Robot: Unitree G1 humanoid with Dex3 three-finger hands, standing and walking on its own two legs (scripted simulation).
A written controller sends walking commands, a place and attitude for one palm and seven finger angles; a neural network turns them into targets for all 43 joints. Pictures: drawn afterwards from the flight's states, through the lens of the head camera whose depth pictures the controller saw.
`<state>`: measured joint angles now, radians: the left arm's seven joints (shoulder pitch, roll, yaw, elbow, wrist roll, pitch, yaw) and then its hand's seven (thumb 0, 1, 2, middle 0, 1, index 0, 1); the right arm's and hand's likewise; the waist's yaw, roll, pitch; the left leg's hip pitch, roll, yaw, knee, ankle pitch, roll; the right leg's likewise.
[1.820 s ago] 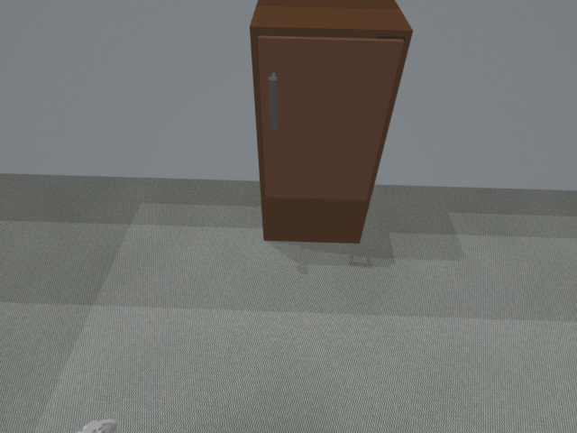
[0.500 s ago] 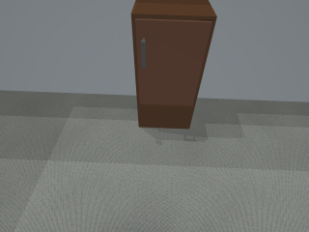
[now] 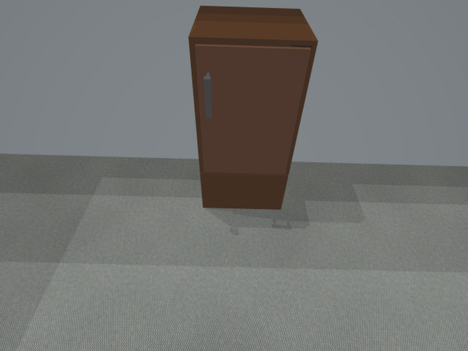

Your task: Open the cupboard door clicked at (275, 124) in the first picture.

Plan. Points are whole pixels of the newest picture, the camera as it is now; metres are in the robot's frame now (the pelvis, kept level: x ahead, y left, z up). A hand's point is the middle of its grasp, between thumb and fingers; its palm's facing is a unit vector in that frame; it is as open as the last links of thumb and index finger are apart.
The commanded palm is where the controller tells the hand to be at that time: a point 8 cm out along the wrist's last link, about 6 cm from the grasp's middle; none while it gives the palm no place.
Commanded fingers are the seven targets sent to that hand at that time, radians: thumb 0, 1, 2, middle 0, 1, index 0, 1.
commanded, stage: take the last steps up to it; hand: left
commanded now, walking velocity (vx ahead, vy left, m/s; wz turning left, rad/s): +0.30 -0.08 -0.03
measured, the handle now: (208, 95) +0.98 +0.15 -0.05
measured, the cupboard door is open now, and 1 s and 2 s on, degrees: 0 0 0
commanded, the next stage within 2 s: come to a stop and stand still in 1.06 s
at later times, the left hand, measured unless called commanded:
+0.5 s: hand out of the picture +0.02 +0.15 -0.18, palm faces +0.09 -0.99 -0.11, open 7.4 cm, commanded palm none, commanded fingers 0.00 0.90 0.90 -0.20 -0.30 -0.20 -0.30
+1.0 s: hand (195, 235) +0.45 +0.13 -0.17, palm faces -0.10 -0.98 -0.20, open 7.3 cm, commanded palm none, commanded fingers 0.00 0.90 0.90 -0.20 -0.30 -0.20 -0.30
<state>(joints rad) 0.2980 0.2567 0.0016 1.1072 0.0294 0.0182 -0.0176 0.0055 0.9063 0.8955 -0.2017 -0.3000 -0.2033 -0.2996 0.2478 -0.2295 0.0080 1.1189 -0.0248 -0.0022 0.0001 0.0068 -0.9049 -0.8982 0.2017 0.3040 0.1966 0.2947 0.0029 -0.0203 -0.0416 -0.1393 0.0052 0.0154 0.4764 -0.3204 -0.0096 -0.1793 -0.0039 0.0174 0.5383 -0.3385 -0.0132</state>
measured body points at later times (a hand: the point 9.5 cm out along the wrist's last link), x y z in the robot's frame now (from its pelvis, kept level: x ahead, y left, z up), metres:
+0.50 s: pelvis +0.17 +0.02 -0.02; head +0.18 +0.04 +0.43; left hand +0.02 +0.21 -0.17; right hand +0.28 -0.21 -0.15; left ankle +0.23 +0.09 -0.74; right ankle +0.00 -0.10 -0.67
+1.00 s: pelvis +0.34 -0.04 -0.01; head +0.37 -0.06 +0.44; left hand +0.45 +0.18 -0.15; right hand +0.20 -0.23 -0.16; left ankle +0.23 +0.09 -0.73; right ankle +0.42 -0.16 -0.74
